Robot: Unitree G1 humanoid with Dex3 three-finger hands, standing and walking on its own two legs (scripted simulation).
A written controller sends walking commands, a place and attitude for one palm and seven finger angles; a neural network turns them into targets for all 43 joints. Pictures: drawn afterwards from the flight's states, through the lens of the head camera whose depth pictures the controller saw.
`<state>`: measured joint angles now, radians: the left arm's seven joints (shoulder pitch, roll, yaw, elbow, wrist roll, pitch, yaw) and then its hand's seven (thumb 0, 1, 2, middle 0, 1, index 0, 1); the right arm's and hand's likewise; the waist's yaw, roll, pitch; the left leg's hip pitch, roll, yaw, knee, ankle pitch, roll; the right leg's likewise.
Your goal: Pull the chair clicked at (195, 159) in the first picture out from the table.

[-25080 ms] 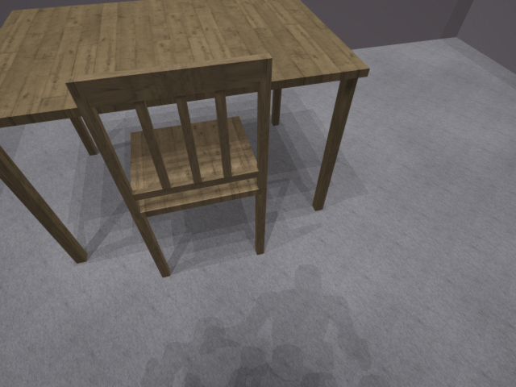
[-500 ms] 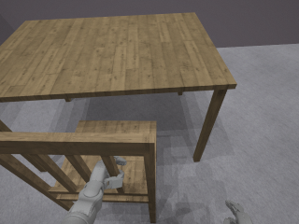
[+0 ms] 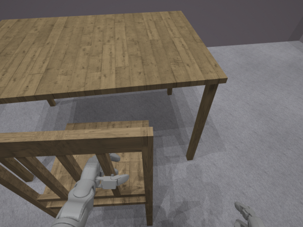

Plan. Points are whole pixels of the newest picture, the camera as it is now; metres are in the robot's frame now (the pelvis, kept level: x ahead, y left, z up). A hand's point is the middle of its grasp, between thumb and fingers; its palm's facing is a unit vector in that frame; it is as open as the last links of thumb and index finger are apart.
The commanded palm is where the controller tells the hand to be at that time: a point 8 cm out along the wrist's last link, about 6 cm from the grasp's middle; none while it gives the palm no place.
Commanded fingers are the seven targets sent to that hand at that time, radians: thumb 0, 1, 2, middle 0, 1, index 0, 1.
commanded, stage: open the thumb and straighten the fingers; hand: left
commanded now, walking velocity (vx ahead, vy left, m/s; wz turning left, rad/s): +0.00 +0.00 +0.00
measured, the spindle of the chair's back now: (79, 176) +0.29 +0.23 -0.07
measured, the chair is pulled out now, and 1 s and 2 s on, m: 0.19 0.19 0.19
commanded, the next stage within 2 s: draw the fingers out of the gap in 0.48 s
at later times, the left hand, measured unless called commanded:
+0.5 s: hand (110, 175) +0.28 +0.13 -0.05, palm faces -0.05 -0.99 -0.14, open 17.1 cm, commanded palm +0.26 +0.18 -0.03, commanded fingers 0.00 -0.55 0.20 0.00 0.00 0.00 0.00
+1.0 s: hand (108, 202) +0.21 +0.12 -0.06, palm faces -0.02 -0.99 -0.14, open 17.5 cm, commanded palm +0.19 +0.17 -0.03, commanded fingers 0.00 -0.55 0.20 0.00 0.00 0.00 0.00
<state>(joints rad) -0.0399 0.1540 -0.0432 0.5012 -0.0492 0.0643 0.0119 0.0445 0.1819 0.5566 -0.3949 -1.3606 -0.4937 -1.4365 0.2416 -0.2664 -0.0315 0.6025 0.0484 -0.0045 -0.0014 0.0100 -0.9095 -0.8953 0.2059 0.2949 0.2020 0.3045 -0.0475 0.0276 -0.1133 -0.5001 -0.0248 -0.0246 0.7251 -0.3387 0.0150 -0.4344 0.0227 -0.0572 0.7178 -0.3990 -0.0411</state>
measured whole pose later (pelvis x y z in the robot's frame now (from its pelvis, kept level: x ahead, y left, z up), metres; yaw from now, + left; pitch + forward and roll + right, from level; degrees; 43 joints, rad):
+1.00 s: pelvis +0.00 +0.01 -0.03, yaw +0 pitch +9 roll -1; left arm 0.30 0.14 -0.14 -0.01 -0.03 0.30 0.11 -0.01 -0.54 0.20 0.00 0.00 0.00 0.00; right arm 0.23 -0.24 0.01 0.48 0.04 -0.01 -0.04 0.01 -0.91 -0.90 0.21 0.29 0.20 0.30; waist -0.03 0.03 -0.14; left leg -0.66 -0.03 -0.03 0.93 -0.43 0.03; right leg -0.58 0.01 -0.07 0.91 -0.49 -0.03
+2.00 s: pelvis -0.03 +0.00 -0.04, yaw +0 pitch +7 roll -1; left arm 0.61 0.24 0.05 -0.39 -0.17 -0.17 0.00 -0.02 -0.50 0.22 -0.01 -0.01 -0.01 -0.01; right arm 0.26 -0.20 0.02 0.51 0.05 -0.20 -0.06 0.02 -0.91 -0.90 0.21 0.30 0.20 0.30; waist 0.03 0.05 -0.14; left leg -0.71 -0.02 -0.05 1.02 -0.44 0.01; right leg -0.62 0.03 -0.09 0.99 -0.50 -0.05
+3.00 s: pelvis +0.02 +0.01 +0.02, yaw +1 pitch -4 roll +0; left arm 0.50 0.36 0.30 -0.46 -0.08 0.01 0.11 0.01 0.88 0.89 -0.21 -0.30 -0.21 -0.30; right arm 0.19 -0.23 0.02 0.64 0.02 -0.11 -0.07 0.01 -0.91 -0.90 0.21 0.30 0.20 0.30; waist 0.06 0.04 0.01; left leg -0.14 -0.04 -0.04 0.48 -0.26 0.02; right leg -0.06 0.02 -0.06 0.44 -0.31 -0.03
